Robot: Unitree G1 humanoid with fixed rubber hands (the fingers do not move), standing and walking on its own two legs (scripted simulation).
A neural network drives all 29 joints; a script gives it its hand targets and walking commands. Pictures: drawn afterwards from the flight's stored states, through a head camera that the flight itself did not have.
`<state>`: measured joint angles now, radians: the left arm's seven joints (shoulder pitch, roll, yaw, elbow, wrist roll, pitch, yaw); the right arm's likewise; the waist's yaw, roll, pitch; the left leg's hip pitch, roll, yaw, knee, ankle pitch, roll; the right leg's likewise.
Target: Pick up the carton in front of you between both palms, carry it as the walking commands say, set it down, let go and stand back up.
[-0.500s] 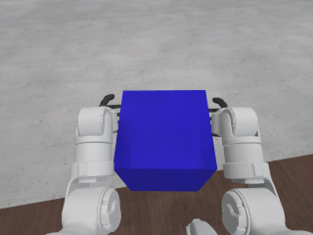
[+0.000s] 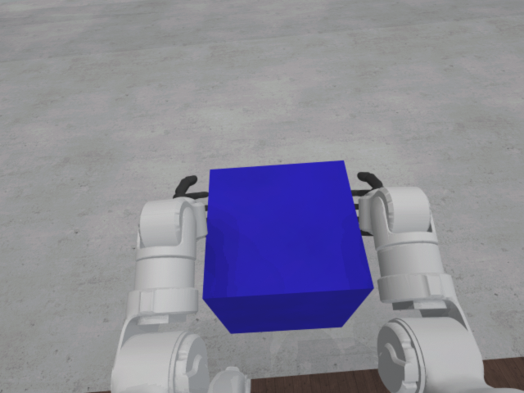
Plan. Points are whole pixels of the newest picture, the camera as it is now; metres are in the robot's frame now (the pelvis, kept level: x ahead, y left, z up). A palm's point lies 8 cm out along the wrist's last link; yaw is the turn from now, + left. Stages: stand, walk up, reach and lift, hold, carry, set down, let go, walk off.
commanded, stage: carry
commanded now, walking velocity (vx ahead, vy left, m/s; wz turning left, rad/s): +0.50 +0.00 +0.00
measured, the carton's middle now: (281, 255) +0.36 +0.01 -0.02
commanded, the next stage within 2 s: none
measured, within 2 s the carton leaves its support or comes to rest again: neither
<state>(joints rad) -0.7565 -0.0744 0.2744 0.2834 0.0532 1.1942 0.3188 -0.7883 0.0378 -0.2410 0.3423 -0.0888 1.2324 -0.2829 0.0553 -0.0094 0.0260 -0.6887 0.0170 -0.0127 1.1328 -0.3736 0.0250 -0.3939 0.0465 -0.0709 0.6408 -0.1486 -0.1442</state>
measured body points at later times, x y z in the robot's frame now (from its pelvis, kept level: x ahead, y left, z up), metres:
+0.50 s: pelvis +0.28 +0.03 -0.04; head +0.33 +0.03 +0.40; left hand +0.68 +0.16 +0.06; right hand +0.65 -0.13 +0.05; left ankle +0.30 +0.09 -0.77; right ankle +0.29 -0.11 -0.69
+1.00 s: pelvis +0.53 -0.04 -0.03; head +0.59 -0.06 +0.41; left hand +0.92 +0.11 +0.06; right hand +0.93 -0.18 +0.05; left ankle +0.59 +0.10 -0.71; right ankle +0.54 -0.11 -0.78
